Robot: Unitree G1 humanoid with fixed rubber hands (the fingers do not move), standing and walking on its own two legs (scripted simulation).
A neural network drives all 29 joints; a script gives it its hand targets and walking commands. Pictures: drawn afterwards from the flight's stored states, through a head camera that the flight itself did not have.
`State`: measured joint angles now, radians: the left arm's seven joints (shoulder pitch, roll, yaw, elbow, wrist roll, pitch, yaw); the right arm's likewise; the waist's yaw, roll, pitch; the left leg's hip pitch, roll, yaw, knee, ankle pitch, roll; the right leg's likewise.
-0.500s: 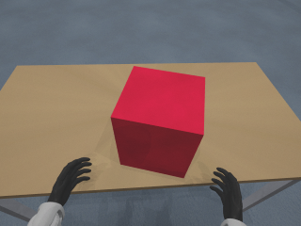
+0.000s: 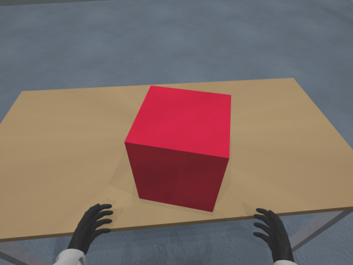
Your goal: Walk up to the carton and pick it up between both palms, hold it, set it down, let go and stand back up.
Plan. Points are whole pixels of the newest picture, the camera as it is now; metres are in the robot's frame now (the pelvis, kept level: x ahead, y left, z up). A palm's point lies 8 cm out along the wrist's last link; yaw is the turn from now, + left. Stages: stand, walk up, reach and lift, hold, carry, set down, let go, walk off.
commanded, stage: set down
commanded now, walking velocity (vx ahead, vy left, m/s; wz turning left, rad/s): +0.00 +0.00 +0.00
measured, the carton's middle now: (182, 150) +0.39 +0.03 +0.02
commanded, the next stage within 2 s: let go in 0.62 s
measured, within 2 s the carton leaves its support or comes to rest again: neither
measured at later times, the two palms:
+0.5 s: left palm (89, 240) +0.17 +0.23 -0.03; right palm (285, 256) +0.17 -0.21 -0.07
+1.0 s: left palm (92, 235) +0.18 +0.22 -0.03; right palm (299, 262) +0.16 -0.24 -0.08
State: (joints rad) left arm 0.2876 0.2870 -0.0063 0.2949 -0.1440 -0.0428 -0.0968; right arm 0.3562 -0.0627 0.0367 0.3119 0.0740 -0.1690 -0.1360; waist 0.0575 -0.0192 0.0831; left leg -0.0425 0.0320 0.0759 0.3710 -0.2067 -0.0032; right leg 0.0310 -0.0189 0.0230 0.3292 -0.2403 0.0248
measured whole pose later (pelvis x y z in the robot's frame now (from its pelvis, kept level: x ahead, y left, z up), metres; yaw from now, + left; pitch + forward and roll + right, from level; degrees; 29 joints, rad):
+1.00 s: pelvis -0.01 -0.02 +0.00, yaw +1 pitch -8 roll +1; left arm 0.10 0.22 0.04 0.49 -0.02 0.13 -0.05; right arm 0.18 -0.21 -0.02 0.63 -0.03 -0.08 -0.01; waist 0.02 0.04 0.07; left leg -0.04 0.04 0.04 0.36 -0.18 -0.03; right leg 0.01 -0.01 -0.01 0.39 -0.26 0.00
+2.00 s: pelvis -0.02 -0.01 -0.01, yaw +4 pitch -2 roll +0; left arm 0.19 0.26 0.00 0.39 0.00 -0.09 -0.01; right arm 0.27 -0.25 -0.03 0.69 -0.01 -0.02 0.05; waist -0.02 -0.02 0.01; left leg -0.28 0.02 0.00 0.56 -0.24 -0.01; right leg -0.19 -0.03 -0.04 0.54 -0.32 0.01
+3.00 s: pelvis -0.02 -0.02 -0.01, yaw +5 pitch -2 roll +0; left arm 0.17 0.27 0.00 0.41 0.00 -0.08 -0.01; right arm 0.26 -0.25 -0.04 0.66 -0.02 -0.01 0.04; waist -0.02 0.00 0.02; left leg -0.29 0.02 -0.03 0.57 -0.24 -0.02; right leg -0.19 -0.03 -0.07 0.56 -0.33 0.01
